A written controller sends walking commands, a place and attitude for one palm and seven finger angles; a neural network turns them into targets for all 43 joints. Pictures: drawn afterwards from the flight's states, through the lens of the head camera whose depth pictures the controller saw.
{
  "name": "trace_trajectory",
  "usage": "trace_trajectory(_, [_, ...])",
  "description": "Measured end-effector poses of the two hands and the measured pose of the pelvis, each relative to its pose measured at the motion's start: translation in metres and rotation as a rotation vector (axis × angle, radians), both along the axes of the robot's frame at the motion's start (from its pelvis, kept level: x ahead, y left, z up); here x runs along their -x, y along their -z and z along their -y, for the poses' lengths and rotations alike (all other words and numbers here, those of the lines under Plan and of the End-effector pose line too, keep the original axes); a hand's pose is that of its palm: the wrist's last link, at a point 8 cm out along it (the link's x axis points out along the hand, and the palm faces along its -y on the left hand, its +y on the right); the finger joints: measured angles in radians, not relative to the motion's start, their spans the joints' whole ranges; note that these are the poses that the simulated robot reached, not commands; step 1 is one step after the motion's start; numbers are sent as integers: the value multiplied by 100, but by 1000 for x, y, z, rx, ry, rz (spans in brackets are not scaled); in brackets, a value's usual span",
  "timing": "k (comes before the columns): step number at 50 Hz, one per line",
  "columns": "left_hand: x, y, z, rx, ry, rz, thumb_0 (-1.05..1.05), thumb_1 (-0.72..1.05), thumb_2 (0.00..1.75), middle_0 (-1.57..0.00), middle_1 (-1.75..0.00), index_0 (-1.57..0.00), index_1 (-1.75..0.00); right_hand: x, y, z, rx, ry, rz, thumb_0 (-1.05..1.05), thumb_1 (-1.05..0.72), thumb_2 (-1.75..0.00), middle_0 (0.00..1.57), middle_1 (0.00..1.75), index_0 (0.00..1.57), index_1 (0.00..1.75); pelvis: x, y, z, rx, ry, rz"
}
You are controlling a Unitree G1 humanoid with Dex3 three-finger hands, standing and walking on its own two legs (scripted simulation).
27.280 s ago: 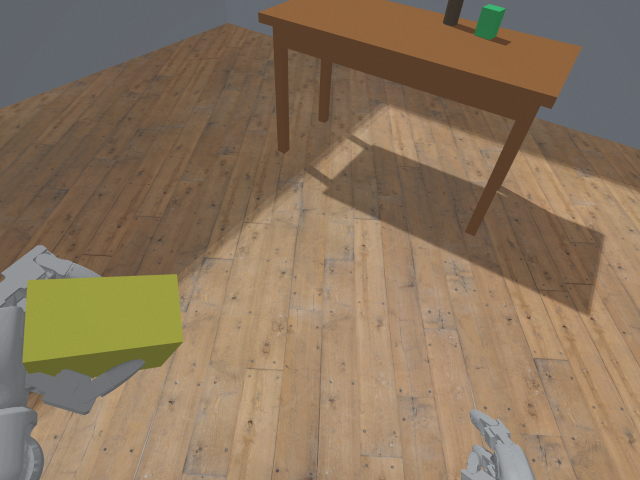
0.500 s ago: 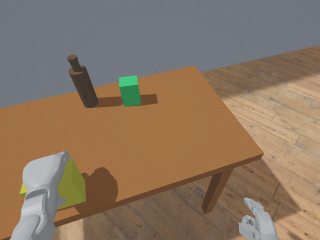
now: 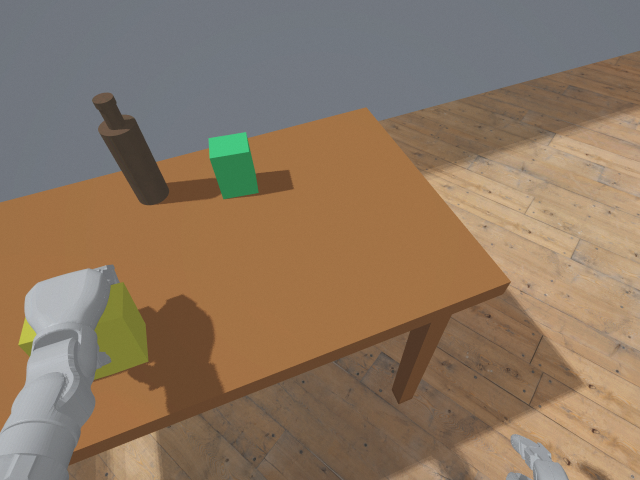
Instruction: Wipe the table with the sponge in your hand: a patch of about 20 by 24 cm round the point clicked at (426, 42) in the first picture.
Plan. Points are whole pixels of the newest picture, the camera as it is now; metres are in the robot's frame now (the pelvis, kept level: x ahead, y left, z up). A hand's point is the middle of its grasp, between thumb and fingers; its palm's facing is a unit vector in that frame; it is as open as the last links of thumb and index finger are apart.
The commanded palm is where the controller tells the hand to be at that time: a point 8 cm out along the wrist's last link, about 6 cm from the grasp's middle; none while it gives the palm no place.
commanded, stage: wipe forward along the first lane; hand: left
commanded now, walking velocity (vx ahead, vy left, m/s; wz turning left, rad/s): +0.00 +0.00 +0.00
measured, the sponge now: (97, 343) +0.27 +0.36 -0.03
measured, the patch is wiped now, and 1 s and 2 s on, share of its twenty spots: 0.20 0.30 0.55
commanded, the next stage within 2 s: slide across to the middle lane in 0.98 s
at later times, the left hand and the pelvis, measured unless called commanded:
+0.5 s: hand (85, 292) +0.33 +0.38 +0.01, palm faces -0.15 +0.02 -0.99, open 10.0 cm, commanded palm +0.31 +0.37 +0.04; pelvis -0.01 +0.00 -0.01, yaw +0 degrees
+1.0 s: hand (85, 262) +0.38 +0.41 +0.01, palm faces -0.17 +0.02 -0.99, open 10.0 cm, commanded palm +0.36 +0.39 +0.04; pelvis +0.00 +0.02 -0.01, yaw -1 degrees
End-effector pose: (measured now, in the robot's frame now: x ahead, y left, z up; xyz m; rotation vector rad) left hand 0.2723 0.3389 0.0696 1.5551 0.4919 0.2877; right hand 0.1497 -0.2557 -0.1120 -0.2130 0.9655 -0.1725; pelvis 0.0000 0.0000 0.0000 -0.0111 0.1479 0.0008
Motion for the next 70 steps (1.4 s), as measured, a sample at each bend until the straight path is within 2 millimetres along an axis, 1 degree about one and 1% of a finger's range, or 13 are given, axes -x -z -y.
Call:
trace_trajectory(6, [-7, 1, -5, -4, 4, 2, 0, -50, 105, -73, -130, -75, -131, 11, 3, 6, 6, 22, -20, 1, -91, -90, 20, 30, 20, 30, 2, 2, 0, 1, 4, -17])
trace_trajectory(13, [-17, 1, -12, -14, 4, 6, 0, -50, 105, -73, -130, -75, -131, 22, 6, 7, 11, 27, -40, 1, -91, -90, 20, 30, 20, 30, 8, 5, 0, 3, 1, -35])
trace_trajectory(19, [-31, -1, -20, -26, 1, -5, 0, -50, 106, -73, -130, -75, -131, 33, 9, 6, 15, 38, -62, 1, -91, -90, 20, 30, 20, 30, 12, 8, -2, 6, 0, -52])
trace_trajectory(26, [-47, -1, -29, -30, 6, -24, 0, -51, 106, -73, -130, -75, -132, 51, 13, 6, 23, 55, -109, 1, -91, -90, 20, 30, 20, 30, 13, 10, -5, 10, 1, -73])
trace_trajectory(34, [-64, 0, -36, -38, 24, -28, 0, -51, 106, -73, -130, -76, -132, 72, 18, 5, 29, 80, -177, 1, -91, -90, 20, 30, 20, 30, 11, 12, -11, 15, 5, -99])
trace_trajectory(40, [-77, -1, -45, -29, 9, -17, 0, -51, 106, -73, -130, -76, -132, 81, 19, 4, 31, 93, -215, 1, -91, -90, 20, 30, 20, 30, 9, 13, -13, 19, 9, -118])
trace_trajectory(48, [-94, 0, -54, -31, 5, -39, 0, -51, 107, -73, -130, -76, -132, 86, 17, 3, 41, 107, -246, 1, -91, -90, 21, 30, 20, 30, 4, 14, -18, 25, 13, -138])
trace_trajectory(58, [-103, 0, -65, -13, 13, -26, 0, -51, 107, -73, -130, -76, -132, 87, 15, 1, 48, 116, -279, 1, -91, -90, 21, 30, 20, 30, -2, 15, -23, 32, 17, -152])
trace_trajectory(64, [-104, -1, -61, -28, 29, -19, 0, -51, 107, -73, -130, -75, -133, 83, 14, -5, 41, 123, -278, 1, -91, -90, 20, 30, 20, 30, -5, 12, -27, 37, 10, -143])
trace_trajectory(70, [-113, -4, -48, -7, 46, 5, 0, -51, 107, -73, -131, -75, -133, 70, 14, -16, 27, 108, -260, 1, -91, -90, 20, 30, 20, 30, -9, 9, -30, 37, -4, -125])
